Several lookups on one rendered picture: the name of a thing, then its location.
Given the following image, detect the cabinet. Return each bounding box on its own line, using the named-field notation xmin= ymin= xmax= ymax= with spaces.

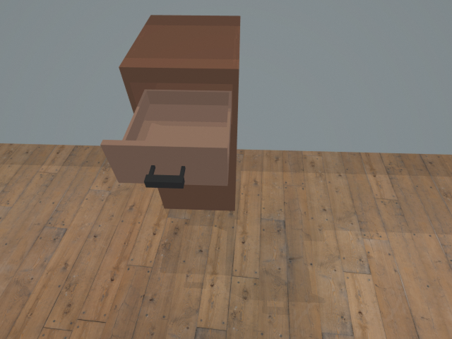
xmin=119 ymin=15 xmax=240 ymax=211

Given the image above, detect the handle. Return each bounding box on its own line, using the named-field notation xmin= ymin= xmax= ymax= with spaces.
xmin=144 ymin=165 xmax=186 ymax=189

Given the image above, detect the drawer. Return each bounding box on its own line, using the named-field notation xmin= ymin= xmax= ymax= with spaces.
xmin=100 ymin=90 xmax=232 ymax=186

